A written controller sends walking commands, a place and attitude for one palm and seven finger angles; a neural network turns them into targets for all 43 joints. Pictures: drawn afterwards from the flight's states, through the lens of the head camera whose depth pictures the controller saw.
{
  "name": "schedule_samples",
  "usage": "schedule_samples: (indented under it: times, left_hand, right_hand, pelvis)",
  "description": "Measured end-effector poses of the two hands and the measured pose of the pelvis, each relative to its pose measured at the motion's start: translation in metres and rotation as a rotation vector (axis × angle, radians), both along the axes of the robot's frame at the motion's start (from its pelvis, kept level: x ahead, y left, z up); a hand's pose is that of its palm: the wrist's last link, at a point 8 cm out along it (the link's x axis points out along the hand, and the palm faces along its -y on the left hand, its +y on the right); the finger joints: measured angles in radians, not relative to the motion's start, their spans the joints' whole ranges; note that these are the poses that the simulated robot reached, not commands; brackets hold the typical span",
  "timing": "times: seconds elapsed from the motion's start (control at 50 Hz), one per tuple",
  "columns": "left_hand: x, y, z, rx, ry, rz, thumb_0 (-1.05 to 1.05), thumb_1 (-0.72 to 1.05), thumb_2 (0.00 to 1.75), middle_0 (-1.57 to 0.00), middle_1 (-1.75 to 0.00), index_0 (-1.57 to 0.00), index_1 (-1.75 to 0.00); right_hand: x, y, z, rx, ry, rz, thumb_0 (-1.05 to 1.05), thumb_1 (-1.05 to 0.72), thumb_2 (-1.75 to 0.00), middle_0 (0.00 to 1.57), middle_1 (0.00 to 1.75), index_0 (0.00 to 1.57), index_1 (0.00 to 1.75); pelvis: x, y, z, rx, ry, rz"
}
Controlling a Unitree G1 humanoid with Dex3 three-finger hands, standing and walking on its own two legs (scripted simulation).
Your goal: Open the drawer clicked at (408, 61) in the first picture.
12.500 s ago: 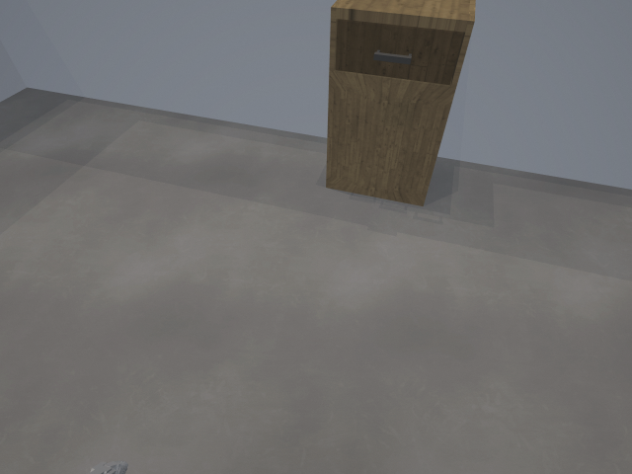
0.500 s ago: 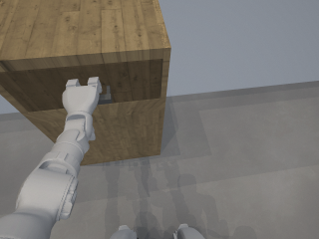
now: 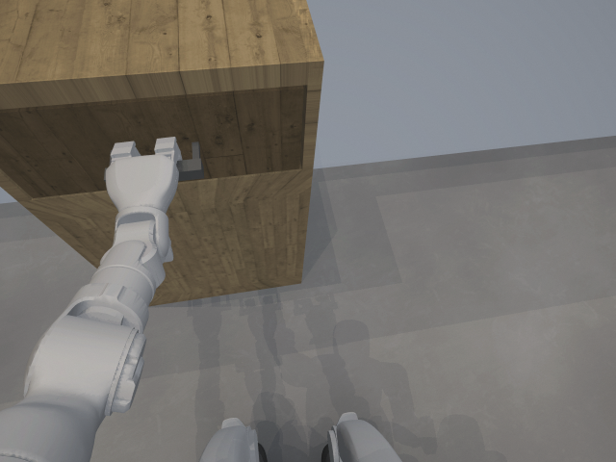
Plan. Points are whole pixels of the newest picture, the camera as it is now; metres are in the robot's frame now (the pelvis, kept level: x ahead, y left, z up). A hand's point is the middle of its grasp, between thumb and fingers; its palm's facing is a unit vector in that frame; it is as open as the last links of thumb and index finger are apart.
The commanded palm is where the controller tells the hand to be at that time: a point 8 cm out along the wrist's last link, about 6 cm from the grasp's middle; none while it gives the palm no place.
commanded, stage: lower the fingers behind the handle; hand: left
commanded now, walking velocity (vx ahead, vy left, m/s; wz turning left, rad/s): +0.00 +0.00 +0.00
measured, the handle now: (155, 162) +0.54 +0.18 +0.00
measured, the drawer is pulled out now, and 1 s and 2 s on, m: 0.00 0.00 0.06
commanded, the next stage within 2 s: close the thumb around the handle in 0.34 s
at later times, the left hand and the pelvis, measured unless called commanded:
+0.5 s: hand (155, 201) +0.49 +0.18 -0.02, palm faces -0.04 -0.02 -1.00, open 13.8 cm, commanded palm +0.48 +0.17 +0.03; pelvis +0.00 +0.01 +0.00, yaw +0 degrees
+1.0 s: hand (155, 199) +0.49 +0.18 -0.02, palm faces -0.05 -0.03 -1.00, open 6.4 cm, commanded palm +0.47 +0.17 +0.03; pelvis +0.01 +0.01 +0.00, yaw +0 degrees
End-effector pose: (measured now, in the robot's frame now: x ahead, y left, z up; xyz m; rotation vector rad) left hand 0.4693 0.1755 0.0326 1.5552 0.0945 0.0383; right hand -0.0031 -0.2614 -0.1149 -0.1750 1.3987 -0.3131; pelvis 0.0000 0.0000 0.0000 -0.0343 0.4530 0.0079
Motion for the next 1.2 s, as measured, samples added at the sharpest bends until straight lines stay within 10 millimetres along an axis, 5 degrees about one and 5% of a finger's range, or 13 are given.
schedule_samples:
  times: [0.56,1.04,1.2]
  left_hand:
    - [0.005,0.004,-0.001,-0.005,0.012,-0.005,0.0,-0.44,0.33,-0.31,-1.21,-0.33,-1.21]
    - [0.007,0.004,0.0,-0.011,0.015,-0.013,0.0,0.66,0.8,-0.38,-1.33,-0.41,-1.33]
    - [0.006,0.004,-0.001,-0.005,0.008,-0.013,0.0,0.74,0.83,-0.37,-1.35,-0.4,-1.34]
  right_hand:
    - [-0.002,0.006,0.0,-0.004,0.012,0.003,0.0,-0.91,-0.9,0.21,0.3,0.21,0.3]
    - [0.005,0.007,0.002,0.003,0.013,-0.002,0.0,-0.91,-0.9,0.21,0.3,0.21,0.3]
    - [0.007,0.007,0.001,0.006,0.017,0.002,0.0,-0.91,-0.9,0.21,0.3,0.21,0.3]
  pelvis:
    - [0.0,0.006,-0.001,-0.009,0.007,0.005]
    - [0.007,0.006,0.001,-0.008,0.004,0.0]
    - [0.008,0.006,0.001,-0.008,0.005,0.003]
